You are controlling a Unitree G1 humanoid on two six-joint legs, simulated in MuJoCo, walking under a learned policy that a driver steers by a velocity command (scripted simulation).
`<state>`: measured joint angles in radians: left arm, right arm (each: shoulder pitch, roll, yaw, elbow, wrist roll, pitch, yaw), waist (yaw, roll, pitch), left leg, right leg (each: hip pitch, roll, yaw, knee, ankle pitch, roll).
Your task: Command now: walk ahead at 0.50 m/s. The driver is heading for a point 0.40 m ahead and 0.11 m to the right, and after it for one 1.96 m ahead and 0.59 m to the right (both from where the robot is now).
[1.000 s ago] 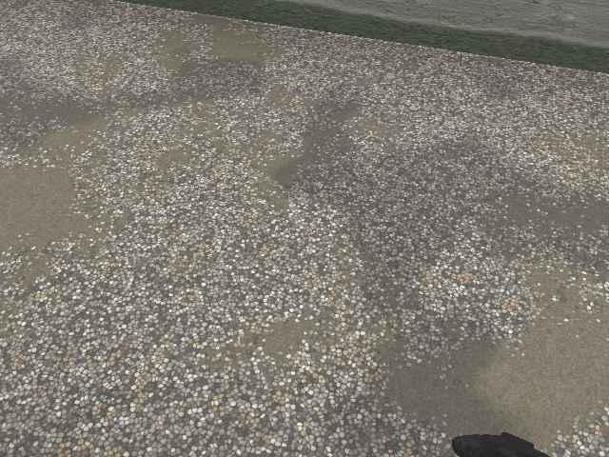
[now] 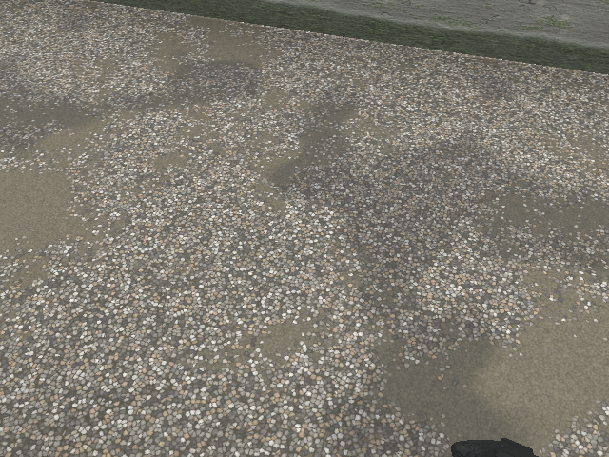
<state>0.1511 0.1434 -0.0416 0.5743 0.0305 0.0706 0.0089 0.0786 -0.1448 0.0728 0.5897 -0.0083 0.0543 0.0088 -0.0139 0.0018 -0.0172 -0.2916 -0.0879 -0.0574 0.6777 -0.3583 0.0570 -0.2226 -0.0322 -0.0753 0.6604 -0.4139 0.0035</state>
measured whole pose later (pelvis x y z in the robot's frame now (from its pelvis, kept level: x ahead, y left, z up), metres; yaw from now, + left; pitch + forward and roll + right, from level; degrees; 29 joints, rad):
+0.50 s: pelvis +0.00 +0.00 +0.00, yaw +0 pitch -1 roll +0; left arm 0.15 0.14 -0.04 0.57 0.03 0.07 0.01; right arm 0.08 -0.14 0.07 0.59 -0.01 0.05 0.01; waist -0.02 0.00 -0.02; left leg -0.30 -0.08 -0.05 0.68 -0.36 0.06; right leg -0.23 -0.03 -0.07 0.67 -0.42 0.00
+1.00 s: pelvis +0.00 +0.00 +0.00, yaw +0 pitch -1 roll +0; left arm 0.15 0.14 -0.04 0.58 0.03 0.07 0.01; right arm 0.09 -0.14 0.07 0.59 -0.01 0.05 0.01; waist -0.02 0.00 -0.02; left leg -0.30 -0.08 -0.04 0.69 -0.36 0.06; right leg -0.23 -0.03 -0.07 0.67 -0.42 0.00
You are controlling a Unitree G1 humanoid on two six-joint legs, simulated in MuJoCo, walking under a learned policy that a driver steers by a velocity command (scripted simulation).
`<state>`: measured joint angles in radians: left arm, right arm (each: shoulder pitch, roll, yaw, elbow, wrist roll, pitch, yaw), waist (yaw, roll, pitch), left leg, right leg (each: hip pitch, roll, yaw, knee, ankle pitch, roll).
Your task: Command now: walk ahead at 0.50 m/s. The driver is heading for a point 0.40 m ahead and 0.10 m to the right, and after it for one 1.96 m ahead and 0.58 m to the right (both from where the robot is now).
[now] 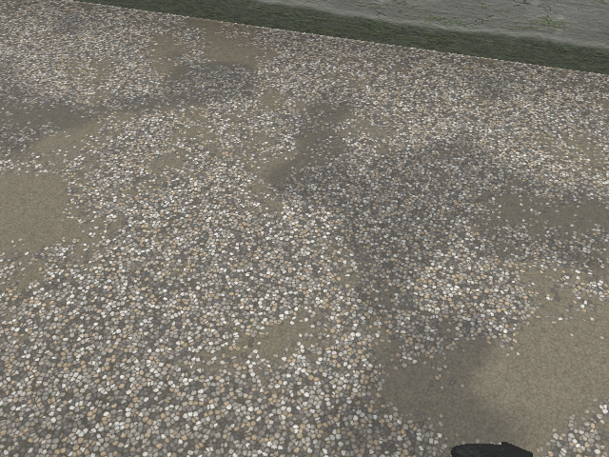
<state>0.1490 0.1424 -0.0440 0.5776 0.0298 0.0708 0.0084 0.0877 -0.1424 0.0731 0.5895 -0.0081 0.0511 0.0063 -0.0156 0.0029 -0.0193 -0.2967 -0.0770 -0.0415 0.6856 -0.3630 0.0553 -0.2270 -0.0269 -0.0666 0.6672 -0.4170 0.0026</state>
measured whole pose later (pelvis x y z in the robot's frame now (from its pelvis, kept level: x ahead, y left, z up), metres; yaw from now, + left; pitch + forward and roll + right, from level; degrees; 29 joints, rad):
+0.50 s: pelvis +0.00 +0.00 +0.00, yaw +0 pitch -1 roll +0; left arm 0.15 0.14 -0.04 0.58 0.03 0.07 0.01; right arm 0.09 -0.14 0.07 0.59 -0.01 0.05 0.01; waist -0.02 0.00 -0.02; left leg -0.30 -0.07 -0.03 0.69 -0.36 0.05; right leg -0.23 -0.02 -0.06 0.67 -0.42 0.00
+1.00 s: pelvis +0.00 +0.00 +0.00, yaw +0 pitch -1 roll +0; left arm 0.15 0.14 -0.05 0.59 0.03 0.07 0.01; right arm 0.10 -0.14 0.07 0.59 -0.01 0.05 0.01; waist -0.02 0.00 -0.02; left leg -0.30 -0.07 -0.03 0.68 -0.36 0.05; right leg -0.23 -0.02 -0.05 0.66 -0.41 0.00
